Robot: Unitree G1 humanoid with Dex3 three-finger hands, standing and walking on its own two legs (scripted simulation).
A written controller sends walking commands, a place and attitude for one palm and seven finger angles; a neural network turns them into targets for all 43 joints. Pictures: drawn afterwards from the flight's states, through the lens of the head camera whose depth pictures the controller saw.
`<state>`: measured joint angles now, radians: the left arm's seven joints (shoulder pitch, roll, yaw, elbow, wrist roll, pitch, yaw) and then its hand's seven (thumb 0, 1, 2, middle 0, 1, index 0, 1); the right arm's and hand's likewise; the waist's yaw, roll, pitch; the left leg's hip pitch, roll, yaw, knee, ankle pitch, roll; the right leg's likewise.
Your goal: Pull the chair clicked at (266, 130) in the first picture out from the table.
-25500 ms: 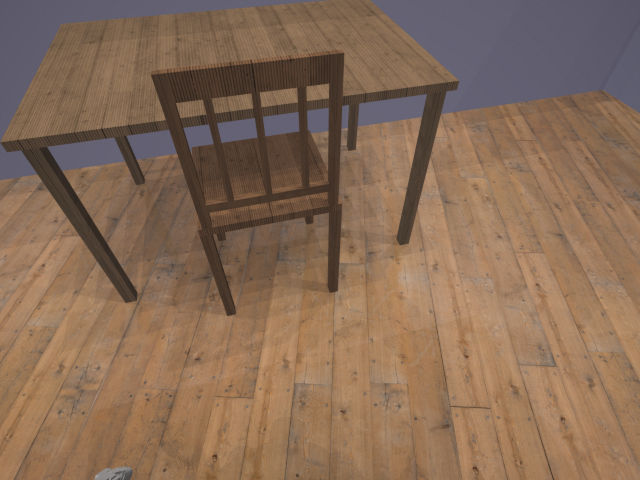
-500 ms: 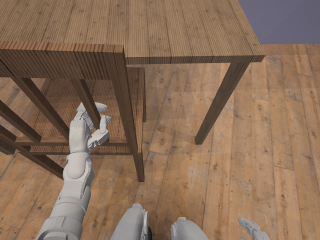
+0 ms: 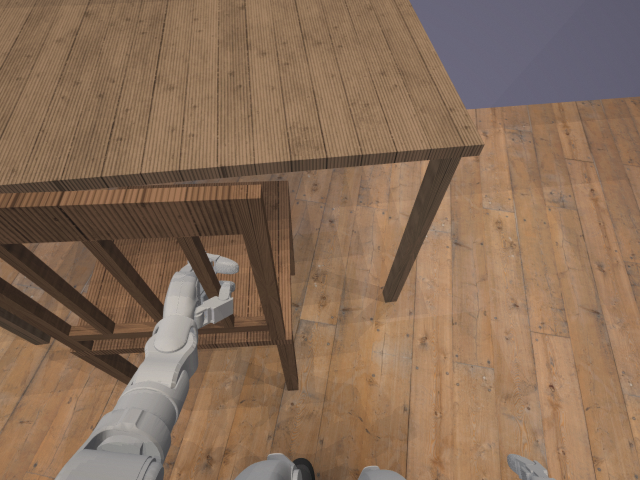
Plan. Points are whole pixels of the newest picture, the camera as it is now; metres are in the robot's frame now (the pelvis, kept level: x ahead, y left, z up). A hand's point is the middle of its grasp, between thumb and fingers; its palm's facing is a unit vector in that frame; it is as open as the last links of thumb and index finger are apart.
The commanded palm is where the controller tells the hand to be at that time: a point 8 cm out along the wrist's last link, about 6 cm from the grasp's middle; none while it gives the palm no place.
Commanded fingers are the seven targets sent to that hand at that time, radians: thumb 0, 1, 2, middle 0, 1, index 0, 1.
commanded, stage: step backward, pulling the chair out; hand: left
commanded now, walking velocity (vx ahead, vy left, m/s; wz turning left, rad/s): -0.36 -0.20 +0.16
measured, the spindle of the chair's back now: (139, 289) +0.38 +0.26 -0.06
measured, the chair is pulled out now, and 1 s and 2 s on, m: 0.07 0.25 0.29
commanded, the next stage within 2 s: none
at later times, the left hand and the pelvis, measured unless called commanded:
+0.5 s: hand (255, 382) +0.24 +0.08 -0.05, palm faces +0.03 -0.99 -0.16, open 5.1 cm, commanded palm +0.24 +0.14 -0.05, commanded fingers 0.00 0.90 0.90 -0.50 -1.45 -0.50 -1.45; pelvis -0.07 -0.05 +0.02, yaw +1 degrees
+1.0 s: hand (256, 435) +0.18 +0.08 -0.05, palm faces -0.13 -0.98 -0.13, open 5.0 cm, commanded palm +0.17 +0.13 -0.05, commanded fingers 0.00 0.90 0.90 -0.50 -1.45 -0.50 -1.45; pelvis -0.16 +0.00 +0.01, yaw +4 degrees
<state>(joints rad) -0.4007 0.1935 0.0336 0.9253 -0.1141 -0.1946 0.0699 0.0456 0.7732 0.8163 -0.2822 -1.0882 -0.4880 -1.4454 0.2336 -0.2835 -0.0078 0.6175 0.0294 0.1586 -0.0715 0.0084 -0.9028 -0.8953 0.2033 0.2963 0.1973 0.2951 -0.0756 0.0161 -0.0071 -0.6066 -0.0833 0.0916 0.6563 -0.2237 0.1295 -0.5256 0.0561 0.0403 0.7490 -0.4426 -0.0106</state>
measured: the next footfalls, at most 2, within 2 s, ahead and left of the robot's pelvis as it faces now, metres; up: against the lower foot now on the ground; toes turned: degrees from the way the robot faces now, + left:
left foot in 0.84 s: -0.20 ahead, +0.16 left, +0.00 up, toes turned +1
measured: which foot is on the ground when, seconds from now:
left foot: down 0.00-0.46, up 0.48-0.82, down 0.84-1.00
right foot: down 0.00-1.00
